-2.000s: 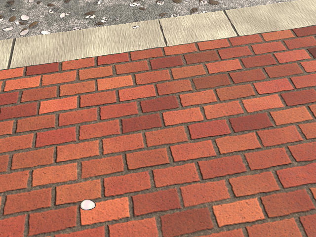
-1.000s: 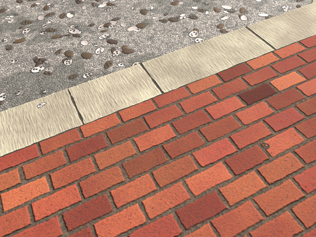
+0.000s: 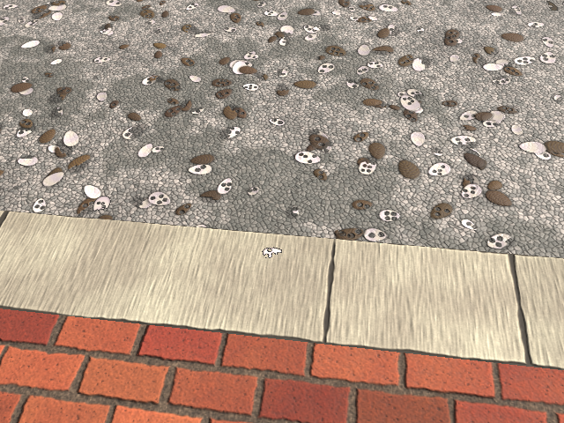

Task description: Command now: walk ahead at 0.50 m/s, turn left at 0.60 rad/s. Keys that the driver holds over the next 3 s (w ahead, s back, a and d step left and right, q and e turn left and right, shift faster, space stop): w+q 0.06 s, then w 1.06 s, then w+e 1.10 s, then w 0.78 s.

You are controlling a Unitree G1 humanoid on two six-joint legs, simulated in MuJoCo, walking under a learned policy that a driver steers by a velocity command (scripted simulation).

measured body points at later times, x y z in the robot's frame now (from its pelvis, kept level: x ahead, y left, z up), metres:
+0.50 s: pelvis +0.26 +0.07 +0.00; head +0.28 +0.08 +0.45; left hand +0.27 +0.33 -0.14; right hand +0.39 -0.18 -0.12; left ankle +0.26 +0.13 -0.74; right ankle +0.24 -0.09 -0.66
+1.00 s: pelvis +0.54 +0.06 -0.01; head +0.56 +0.05 +0.44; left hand +0.60 +0.33 -0.13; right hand +0.59 -0.20 -0.15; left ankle +0.40 +0.16 -0.65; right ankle +0.60 +0.00 -0.74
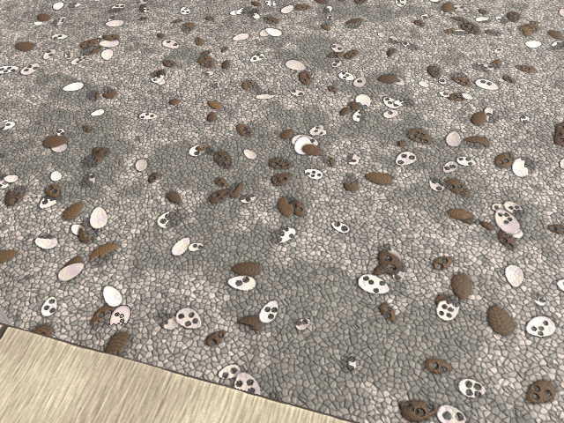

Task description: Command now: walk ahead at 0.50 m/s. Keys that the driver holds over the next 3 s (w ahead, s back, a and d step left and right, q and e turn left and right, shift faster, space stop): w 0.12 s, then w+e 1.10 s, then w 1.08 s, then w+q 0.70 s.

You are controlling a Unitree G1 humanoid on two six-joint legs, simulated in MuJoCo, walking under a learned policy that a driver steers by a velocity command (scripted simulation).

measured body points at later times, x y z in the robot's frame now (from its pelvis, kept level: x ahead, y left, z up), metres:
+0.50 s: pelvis +0.26 +0.04 +0.00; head +0.29 +0.05 +0.45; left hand +0.27 +0.31 -0.15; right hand +0.40 -0.23 -0.10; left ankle +0.35 +0.12 -0.73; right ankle +0.11 -0.06 -0.66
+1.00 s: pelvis +0.48 -0.05 -0.03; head +0.50 -0.07 +0.42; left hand +0.77 +0.08 -0.13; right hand +0.30 -0.25 -0.17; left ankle +0.35 +0.12 -0.73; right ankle +0.59 -0.25 -0.73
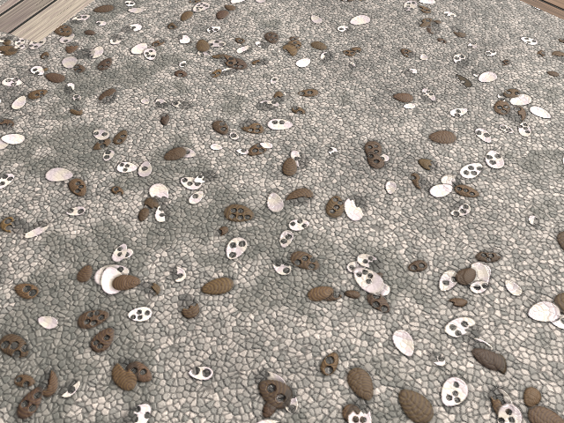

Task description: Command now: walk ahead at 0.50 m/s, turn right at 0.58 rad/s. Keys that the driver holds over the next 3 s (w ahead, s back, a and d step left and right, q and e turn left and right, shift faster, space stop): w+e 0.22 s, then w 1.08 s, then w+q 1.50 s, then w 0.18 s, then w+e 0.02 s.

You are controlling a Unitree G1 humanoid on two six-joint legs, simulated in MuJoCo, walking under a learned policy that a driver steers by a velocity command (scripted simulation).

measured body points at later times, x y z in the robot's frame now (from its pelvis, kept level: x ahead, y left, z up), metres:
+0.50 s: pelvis +0.28 -0.06 -0.10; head +0.31 -0.06 +0.35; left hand +0.31 +0.20 -0.24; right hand +0.41 -0.31 -0.21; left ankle +0.46 +0.04 -0.80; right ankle +0.21 -0.11 -0.83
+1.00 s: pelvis +0.53 -0.09 -0.09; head +0.56 -0.09 +0.36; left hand +0.75 +0.10 -0.22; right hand +0.41 -0.30 -0.23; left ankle +0.47 +0.02 -0.83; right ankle +0.65 -0.25 -0.79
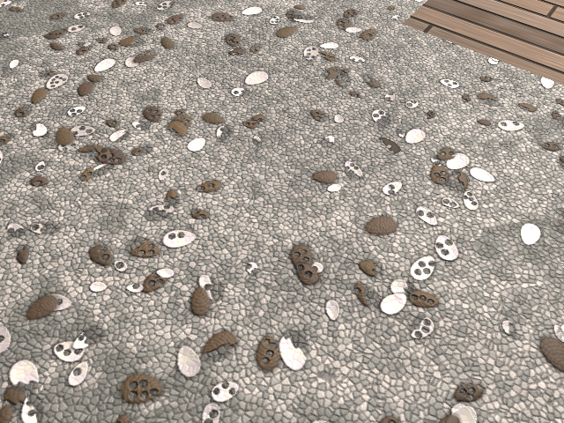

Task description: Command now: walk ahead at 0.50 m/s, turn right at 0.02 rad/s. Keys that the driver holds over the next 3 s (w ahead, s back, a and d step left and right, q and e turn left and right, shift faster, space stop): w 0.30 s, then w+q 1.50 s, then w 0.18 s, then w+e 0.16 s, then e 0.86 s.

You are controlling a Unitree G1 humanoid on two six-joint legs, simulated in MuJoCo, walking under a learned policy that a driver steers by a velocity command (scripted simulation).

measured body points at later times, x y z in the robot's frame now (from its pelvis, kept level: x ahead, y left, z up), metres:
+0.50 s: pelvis +0.26 -0.05 +0.00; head +0.28 -0.06 +0.45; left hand +0.20 +0.19 -0.14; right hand +0.40 -0.28 -0.14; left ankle +0.41 +0.10 -0.69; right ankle +0.18 -0.11 -0.74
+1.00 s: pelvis +0.53 +0.02 +0.00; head +0.55 +0.04 +0.45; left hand +0.61 +0.30 -0.12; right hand +0.62 -0.24 -0.13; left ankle +0.47 +0.05 -0.74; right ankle +0.72 -0.12 -0.68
